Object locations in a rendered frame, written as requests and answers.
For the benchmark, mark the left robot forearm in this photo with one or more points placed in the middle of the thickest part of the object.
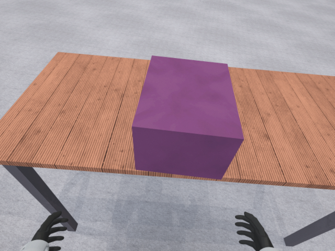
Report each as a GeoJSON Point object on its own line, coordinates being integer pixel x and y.
{"type": "Point", "coordinates": [36, 245]}

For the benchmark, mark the left robot hand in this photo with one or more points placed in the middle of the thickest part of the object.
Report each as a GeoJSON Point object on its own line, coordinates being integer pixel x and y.
{"type": "Point", "coordinates": [46, 229]}

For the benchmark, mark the carton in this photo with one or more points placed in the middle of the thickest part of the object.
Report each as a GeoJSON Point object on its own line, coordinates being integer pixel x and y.
{"type": "Point", "coordinates": [187, 121]}

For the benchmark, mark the table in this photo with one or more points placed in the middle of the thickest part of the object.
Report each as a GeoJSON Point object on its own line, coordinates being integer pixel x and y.
{"type": "Point", "coordinates": [78, 112]}

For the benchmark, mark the right robot hand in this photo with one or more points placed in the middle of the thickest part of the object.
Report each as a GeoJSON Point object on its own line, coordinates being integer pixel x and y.
{"type": "Point", "coordinates": [257, 234]}

